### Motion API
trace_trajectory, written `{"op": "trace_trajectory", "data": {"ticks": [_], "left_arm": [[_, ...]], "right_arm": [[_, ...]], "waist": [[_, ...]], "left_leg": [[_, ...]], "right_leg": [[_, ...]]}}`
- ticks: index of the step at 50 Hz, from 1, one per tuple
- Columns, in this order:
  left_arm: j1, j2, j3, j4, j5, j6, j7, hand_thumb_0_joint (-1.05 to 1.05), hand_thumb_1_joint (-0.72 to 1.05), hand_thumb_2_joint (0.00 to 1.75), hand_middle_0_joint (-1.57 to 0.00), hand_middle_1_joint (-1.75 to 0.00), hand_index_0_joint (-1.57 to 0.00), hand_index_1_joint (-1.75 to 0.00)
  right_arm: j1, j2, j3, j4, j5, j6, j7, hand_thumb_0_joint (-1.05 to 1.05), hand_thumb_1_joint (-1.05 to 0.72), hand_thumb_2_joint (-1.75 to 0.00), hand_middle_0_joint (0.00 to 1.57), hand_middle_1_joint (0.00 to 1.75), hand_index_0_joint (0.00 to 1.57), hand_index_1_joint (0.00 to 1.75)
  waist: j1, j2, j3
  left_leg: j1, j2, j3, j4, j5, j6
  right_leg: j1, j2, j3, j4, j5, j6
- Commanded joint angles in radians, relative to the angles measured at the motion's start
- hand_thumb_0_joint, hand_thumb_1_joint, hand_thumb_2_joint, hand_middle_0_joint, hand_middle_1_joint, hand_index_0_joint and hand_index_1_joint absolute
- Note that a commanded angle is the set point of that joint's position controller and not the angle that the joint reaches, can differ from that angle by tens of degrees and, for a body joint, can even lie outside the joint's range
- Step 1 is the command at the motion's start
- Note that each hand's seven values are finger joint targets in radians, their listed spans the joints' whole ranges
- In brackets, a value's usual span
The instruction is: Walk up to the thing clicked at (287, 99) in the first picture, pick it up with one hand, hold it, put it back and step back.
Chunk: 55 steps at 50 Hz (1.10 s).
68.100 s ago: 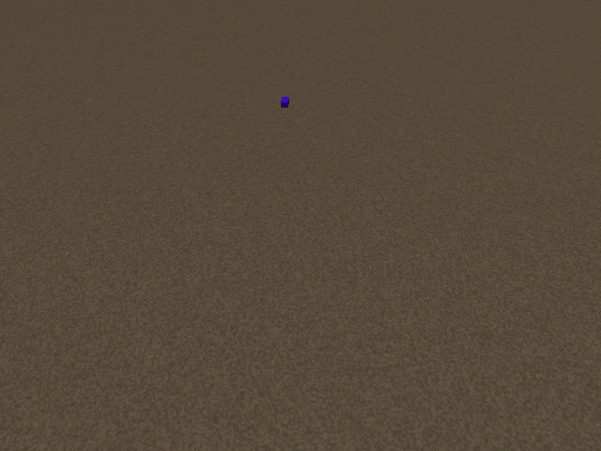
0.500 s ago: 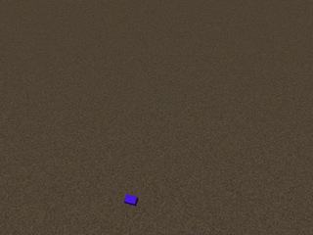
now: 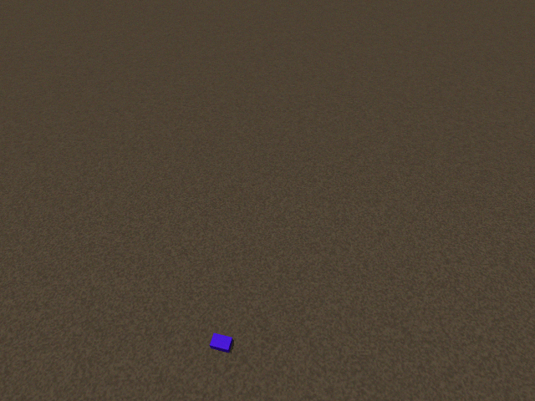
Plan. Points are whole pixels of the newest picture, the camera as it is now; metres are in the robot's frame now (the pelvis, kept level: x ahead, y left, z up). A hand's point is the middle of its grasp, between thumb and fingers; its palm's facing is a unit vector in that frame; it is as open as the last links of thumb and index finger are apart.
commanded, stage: stand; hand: left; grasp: from above
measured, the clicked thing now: (221, 342) +0.48 +0.20 -0.77
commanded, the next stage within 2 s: step back in 0.56 s
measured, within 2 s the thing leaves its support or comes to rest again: neither
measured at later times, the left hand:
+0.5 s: hand out of the picture +0.08 +0.25 -0.16, palm faces +0.00 -0.94 -0.34, open 7.4 cm
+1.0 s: hand out of the picture +0.08 +0.32 -0.18, palm faces -0.03 -0.93 -0.36, open 7.4 cm
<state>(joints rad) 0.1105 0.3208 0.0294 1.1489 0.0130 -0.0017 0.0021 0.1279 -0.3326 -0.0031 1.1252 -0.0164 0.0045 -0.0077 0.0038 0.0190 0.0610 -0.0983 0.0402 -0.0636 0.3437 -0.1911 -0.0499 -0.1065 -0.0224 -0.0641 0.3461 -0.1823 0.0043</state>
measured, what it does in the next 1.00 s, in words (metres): lifts its right foot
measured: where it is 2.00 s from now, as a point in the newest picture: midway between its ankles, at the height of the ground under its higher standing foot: outside the picture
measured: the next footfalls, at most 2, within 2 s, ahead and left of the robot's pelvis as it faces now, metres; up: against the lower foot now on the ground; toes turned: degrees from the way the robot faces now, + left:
right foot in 1.26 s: -0.11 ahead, -0.07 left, +0.00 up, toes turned -3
left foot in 1.60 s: -0.18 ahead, +0.18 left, +0.00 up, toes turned -4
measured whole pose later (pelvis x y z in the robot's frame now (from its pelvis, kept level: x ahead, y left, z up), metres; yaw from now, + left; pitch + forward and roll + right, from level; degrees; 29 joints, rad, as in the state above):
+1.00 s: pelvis -0.06 +0.06 -0.01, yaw -1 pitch -1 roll -1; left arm 0.03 0.40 0.07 0.90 -0.01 0.06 0.03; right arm 0.16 -0.35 -0.04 0.95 -0.03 0.04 -0.01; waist -0.03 -0.06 0.20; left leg -0.28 -0.02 0.01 0.57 -0.27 0.05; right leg -0.48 0.10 0.15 1.12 -0.51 -0.02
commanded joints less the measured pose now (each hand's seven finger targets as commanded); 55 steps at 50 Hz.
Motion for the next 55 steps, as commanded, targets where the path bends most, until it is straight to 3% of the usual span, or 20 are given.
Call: {"op": "trace_trajectory", "data": {"ticks": [1,27,28,30,31,33,34,36,38,40,41,42,43,44,46,47,48,49,53,55], "left_arm": [[-0.04,0.215,0.042,-0.062,0.003,-0.026,0.014,0.0,0.9,0.9,-0.2,-0.3,-0.2,-0.3],[-0.03,0.222,0.033,-0.07,-0.002,-0.026,0.01,0.0,0.9,0.9,-0.2,-0.3,-0.2,-0.3],[-0.028,0.297,0.084,-0.082,-0.02,-0.018,0.016,0.0,0.9,0.9,-0.2,-0.3,-0.2,-0.3],[-0.012,0.308,0.097,-0.117,-0.02,-0.015,0.023,0.0,0.9,0.9,-0.2,-0.3,-0.2,-0.3],[-0.025,0.319,0.105,-0.136,-0.018,-0.013,0.024,0.0,0.9,0.9,-0.2,-0.3,-0.2,-0.3],[-0.074,0.318,0.108,-0.195,-0.001,-0.009,0.028,0.0,0.9,0.9,-0.2,-0.3,-0.2,-0.3],[-0.1,0.323,0.11,-0.222,0.01,-0.006,0.03,0.0,0.9,0.9,-0.2,-0.3,-0.2,-0.3],[-0.148,0.306,0.105,-0.259,0.016,-0.003,0.034,0.0,0.9,0.9,-0.2,-0.3,-0.2,-0.3],[-0.151,0.302,0.097,-0.287,0.02,0.003,0.04,0.0,0.9,0.9,-0.2,-0.3,-0.2,-0.3],[-0.135,0.29,0.086,-0.303,0.004,0.025,0.033,0.0,0.9,0.9,-0.2,-0.3,-0.2,-0.3],[-0.082,0.236,0.077,-0.311,-0.007,0.038,0.03,0.0,0.9,0.9,-0.2,-0.3,-0.2,-0.3],[-0.046,0.18,0.069,-0.316,-0.017,0.045,0.032,0.0,0.9,0.9,-0.2,-0.3,-0.2,-0.3],[-0.058,0.227,0.08,-0.309,-0.008,0.049,0.046,0.0,0.9,0.9,-0.2,-0.3,-0.2,-0.3],[-0.089,0.242,0.083,-0.296,-0.001,0.053,0.052,0.0,0.9,0.9,-0.2,-0.3,-0.2,-0.3],[-0.015,0.236,0.081,-0.292,-0.021,0.053,0.051,0.0,0.9,0.9,-0.2,-0.3,-0.2,-0.3],[0.018,0.241,0.08,-0.289,-0.02,0.051,0.048,0.0,0.9,0.9,-0.2,-0.3,-0.2,-0.3],[0.027,0.249,0.084,-0.289,-0.014,0.048,0.045,0.0,0.9,0.9,-0.2,-0.3,-0.2,-0.3],[0.019,0.247,0.086,-0.299,-0.009,0.044,0.04,0.0,0.9,0.9,-0.2,-0.3,-0.2,-0.3],[-0.003,0.239,0.089,-0.339,-0.005,0.041,0.036,0.0,0.9,0.9,-0.2,-0.3,-0.2,-0.3],[-0.008,0.238,0.096,-0.349,-0.003,0.038,0.031,0.0,0.9,0.9,-0.2,-0.3,-0.2,-0.3]], "right_arm": [[-0.035,-0.194,-0.038,-0.061,-0.001,-0.023,-0.01,0.0,-0.9,-0.9,0.2,0.3,0.2,0.3],[-0.04,-0.211,-0.035,-0.057,0.001,-0.026,-0.008,0.0,-0.9,-0.9,0.2,0.3,0.2,0.3],[-0.077,-0.258,-0.054,-0.076,0.007,-0.007,-0.001,0.0,-0.9,-0.9,0.2,0.3,0.2,0.3],[-0.038,-0.225,-0.055,-0.1,0.022,0.004,0.001,0.0,-0.9,-0.9,0.2,0.3,0.2,0.3],[-0.01,-0.217,-0.057,-0.108,0.023,0.011,0.001,0.0,-0.9,-0.9,0.2,0.3,0.2,0.3],[0.004,-0.22,-0.076,-0.138,0.016,0.032,0.006,0.0,-0.9,-0.9,0.2,0.3,0.2,0.3],[0.035,-0.221,-0.08,-0.154,0.014,0.041,0.011,0.0,-0.9,-0.9,0.2,0.3,0.2,0.3],[0.066,-0.221,-0.085,-0.17,0.021,0.046,0.014,0.0,-0.9,-0.9,0.2,0.3,0.2,0.3],[0.103,-0.222,-0.088,-0.18,0.017,0.039,0.011,0.0,-0.9,-0.9,0.2,0.3,0.2,0.3],[0.121,-0.212,-0.098,-0.176,-0.007,0.024,0.009,0.0,-0.9,-0.9,0.2,0.3,0.2,0.3],[0.097,-0.254,-0.111,-0.196,-0.029,0.015,0.003,0.0,-0.9,-0.9,0.2,0.3,0.2,0.3],[0.075,-0.348,-0.129,-0.213,-0.041,0.005,0.002,0.0,-0.9,-0.9,0.2,0.3,0.2,0.3],[0.058,-0.417,-0.141,-0.233,-0.021,0.004,0.003,0.0,-0.9,-0.9,0.2,0.3,0.2,0.3],[0.039,-0.38,-0.135,-0.237,-0.022,0.003,-0.002,0.0,-0.9,-0.9,0.2,0.3,0.2,0.3],[-0.042,-0.298,-0.111,-0.262,-0.024,0.002,-0.019,0.0,-0.9,-0.9,0.2,0.3,0.2,0.3],[-0.04,-0.286,-0.111,-0.275,-0.022,0.002,-0.025,0.0,-0.9,-0.9,0.2,0.3,0.2,0.3],[-0.029,-0.268,-0.108,-0.28,-0.014,0.0,-0.029,0.0,-0.9,-0.9,0.2,0.3,0.2,0.3],[0.003,-0.254,-0.107,-0.284,-0.013,0.0,-0.03,0.0,-0.9,-0.9,0.2,0.3,0.2,0.3],[0.05,-0.271,-0.115,-0.296,-0.005,0.005,-0.034,0.0,-0.9,-0.9,0.2,0.3,0.2,0.3],[0.07,-0.28,-0.118,-0.307,-0.006,0.005,-0.034,0.0,-0.9,-0.9,0.2,0.3,0.2,0.3]], "waist": [[0.002,-0.01,-0.062],[0.006,-0.001,-0.052],[0.007,-0.029,0.051],[-0.004,-0.078,-0.027],[-0.012,-0.118,-0.068],[-0.012,-0.189,-0.093],[-0.027,-0.19,-0.094],[-0.044,-0.193,-0.079],[-0.045,-0.202,-0.111],[-0.05,-0.139,-0.109],[-0.025,0.014,-0.101],[0.004,0.231,-0.092],[-0.042,0.226,-0.115],[-0.049,0.164,-0.098],[0.019,0.119,-0.124],[0.027,0.138,-0.126],[0.015,0.133,-0.15],[-0.001,0.11,-0.152],[-0.043,0.095,-0.097],[-0.061,0.094,-0.101]], "left_leg": [[-0.041,0.072,-0.045,-0.048,0.103,0.065],[-0.035,0.077,-0.045,-0.065,0.122,0.058],[-0.127,0.05,-0.037,0.061,0.256,0.082],[-0.124,-0.009,0.017,0.224,0.216,0.077],[-0.143,-0.046,0.044,0.307,0.142,0.07],[-0.174,-0.092,0.017,0.564,-0.308,0.083],[-0.175,-0.066,-0.027,0.621,-0.345,0.094],[-0.203,-0.047,-0.036,0.596,-0.319,0.102],[-0.214,-0.018,-0.013,0.384,-0.233,0.097],[-0.136,-0.045,0.053,0.109,0.011,0.085],[-0.095,0.062,-0.094,0.004,0.247,0.093],[0.007,0.238,-0.352,0.0,0.548,0.145],[-0.072,0.309,-0.41,0.011,0.582,0.25],[-0.099,0.301,-0.396,0.014,0.554,0.256],[0.043,0.19,-0.197,0.1,0.609,0.214],[0.049,0.176,-0.161,0.116,0.582,0.202],[0.096,0.196,-0.179,0.132,0.578,0.245],[0.125,0.18,-0.163,0.147,0.61,0.239],[0.106,0.232,-0.179,0.146,0.583,0.305],[0.097,0.239,-0.19,0.148,0.542,0.309]], "right_leg": [[0.034,-0.112,0.1,-0.066,0.085,-0.015],[0.031,-0.109,0.1,-0.057,0.098,-0.019],[-0.04,-0.109,0.118,0.01,0.268,-0.033],[-0.018,-0.174,0.162,0.008,0.386,-0.105],[-0.009,-0.23,0.207,0.001,0.41,-0.158],[-0.1,-0.341,0.288,-0.012,0.375,-0.257],[-0.146,-0.358,0.285,0.011,0.366,-0.269],[-0.156,-0.316,0.231,0.067,0.375,-0.235],[-0.072,-0.288,0.219,0.15,0.383,-0.181],[-0.095,-0.211,0.163,0.275,0.308,-0.127],[-0.163,-0.112,0.115,0.398,0.138,-0.078],[-0.373,0.08,0.11,0.539,-0.378,-0.042],[-0.343,0.126,0.239,0.671,-0.518,-0.031],[-0.342,0.126,0.285,0.771,-0.495,-0.034],[-0.435,0.117,0.298,0.85,-0.356,-0.035],[-0.437,0.109,0.277,0.85,-0.314,-0.029],[-0.431,0.101,0.251,0.856,-0.315,-0.013],[-0.431,0.096,0.237,0.833,-0.311,0.001],[-0.41,0.088,0.215,0.72,-0.345,0.025],[-0.379,0.076,0.196,0.636,-0.337,0.023]]}}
